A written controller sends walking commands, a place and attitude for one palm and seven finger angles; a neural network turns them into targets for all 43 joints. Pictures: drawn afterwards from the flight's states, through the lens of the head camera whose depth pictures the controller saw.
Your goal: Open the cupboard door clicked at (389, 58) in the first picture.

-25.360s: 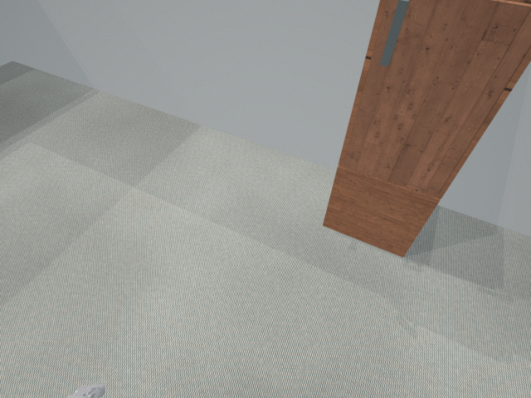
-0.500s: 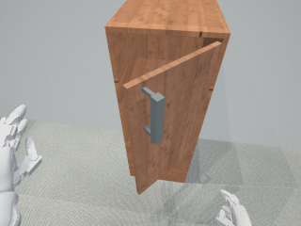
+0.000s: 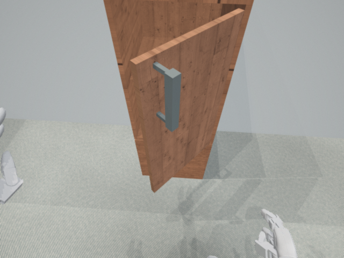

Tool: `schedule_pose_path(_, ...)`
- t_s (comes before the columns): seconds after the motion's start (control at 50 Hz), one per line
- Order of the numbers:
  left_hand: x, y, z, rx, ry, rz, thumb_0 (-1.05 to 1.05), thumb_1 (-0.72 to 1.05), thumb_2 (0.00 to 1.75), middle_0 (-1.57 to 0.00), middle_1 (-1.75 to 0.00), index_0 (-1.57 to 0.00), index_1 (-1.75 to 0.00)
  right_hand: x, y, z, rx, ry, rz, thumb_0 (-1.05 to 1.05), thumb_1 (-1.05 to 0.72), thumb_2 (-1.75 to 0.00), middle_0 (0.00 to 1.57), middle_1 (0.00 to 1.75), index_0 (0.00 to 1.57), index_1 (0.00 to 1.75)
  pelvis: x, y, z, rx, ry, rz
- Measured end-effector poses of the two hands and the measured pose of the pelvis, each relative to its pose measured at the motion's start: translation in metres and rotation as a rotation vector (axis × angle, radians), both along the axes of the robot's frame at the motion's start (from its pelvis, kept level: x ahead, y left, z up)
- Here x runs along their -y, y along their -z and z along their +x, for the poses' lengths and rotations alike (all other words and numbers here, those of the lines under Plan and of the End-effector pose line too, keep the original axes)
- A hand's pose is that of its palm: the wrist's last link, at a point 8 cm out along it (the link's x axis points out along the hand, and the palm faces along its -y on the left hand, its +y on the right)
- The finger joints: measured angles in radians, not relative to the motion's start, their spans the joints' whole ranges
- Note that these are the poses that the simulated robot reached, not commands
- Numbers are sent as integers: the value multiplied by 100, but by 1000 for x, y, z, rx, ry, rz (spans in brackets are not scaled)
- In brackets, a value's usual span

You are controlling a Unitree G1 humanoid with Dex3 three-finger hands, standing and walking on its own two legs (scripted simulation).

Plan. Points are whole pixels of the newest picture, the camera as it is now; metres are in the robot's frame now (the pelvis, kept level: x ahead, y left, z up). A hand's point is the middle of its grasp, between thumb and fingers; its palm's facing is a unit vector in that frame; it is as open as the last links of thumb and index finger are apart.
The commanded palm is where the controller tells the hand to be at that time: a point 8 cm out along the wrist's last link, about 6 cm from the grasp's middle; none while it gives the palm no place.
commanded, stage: step back with the hand held close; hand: left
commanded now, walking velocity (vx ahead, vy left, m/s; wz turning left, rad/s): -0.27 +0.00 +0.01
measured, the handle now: (165, 98) +0.40 +0.05 +0.17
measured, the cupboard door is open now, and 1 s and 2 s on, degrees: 48 48 48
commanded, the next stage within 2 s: stop stepping back and stand still in 0.60 s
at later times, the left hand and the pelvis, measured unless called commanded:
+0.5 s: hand out of the picture +0.11 +0.26 +0.17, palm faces +0.44 -0.76 -0.48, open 7.4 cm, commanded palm +0.06 +0.29 +0.19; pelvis -0.09 -0.01 +0.00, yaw -1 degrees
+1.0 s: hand out of the picture -0.03 +0.26 +0.17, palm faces +0.41 -0.78 -0.48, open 7.4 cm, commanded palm -0.08 +0.29 +0.19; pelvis -0.22 -0.01 +0.01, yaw +0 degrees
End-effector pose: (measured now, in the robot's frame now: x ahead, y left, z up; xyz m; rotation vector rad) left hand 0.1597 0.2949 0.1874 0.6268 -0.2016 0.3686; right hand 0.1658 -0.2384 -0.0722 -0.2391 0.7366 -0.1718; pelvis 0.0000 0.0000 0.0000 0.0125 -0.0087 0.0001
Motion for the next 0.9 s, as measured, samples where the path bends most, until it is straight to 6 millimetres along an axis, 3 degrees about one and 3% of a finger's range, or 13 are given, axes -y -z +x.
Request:
schedule_pose_path(0.26,3,8,-41,134,49,-32,2,89,90,-22,-30,-21,-30,1,9,-65,-13,10,-45,1,-91,-90,21,30,21,30,-4,15,-50,24,2,-23)
schedule_pose_path(0.38,-9,-6,-65,142,1,8,2,89,90,-22,-30,-21,-30,-8,3,-96,-24,22,-18,1,-91,-90,20,30,21,30,-1,3,-64,11,-30,-59)
schedule_pose_path(0.48,-1,-6,-85,99,-16,-18,2,89,90,-21,-30,-21,-30,-11,3,-105,-26,-34,24,1,-90,-90,21,30,21,30,8,-1,-79,-47,-4,-34)
schedule_pose_path(0.58,15,2,-92,42,64,-58,2,89,90,-21,-30,-21,-30,-4,0,-110,-25,-27,17,1,-90,-90,21,30,21,30,8,-5,-103,-44,23,-37)
schedule_pose_path(0.7,3,4,-106,30,112,-35,2,89,90,-22,-30,-21,-30,-2,-20,-121,38,9,-45,1,-91,-90,21,30,21,30,0,-5,-129,-45,9,-25)
schedule_pose_path(0.8,2,-4,-143,9,122,-28,2,89,90,-22,-30,-21,-30,-9,-38,-145,105,-29,-33,1,-91,-90,20,30,21,30,-2,-13,-162,-26,15,-41)
schedule_pose_path(0.9,4,-6,-191,-5,66,-32,2,89,90,-22,-30,-21,-30,-12,-36,-184,104,-40,-7,1,-91,-90,21,30,21,30,4,-14,-189,-17,2,-36)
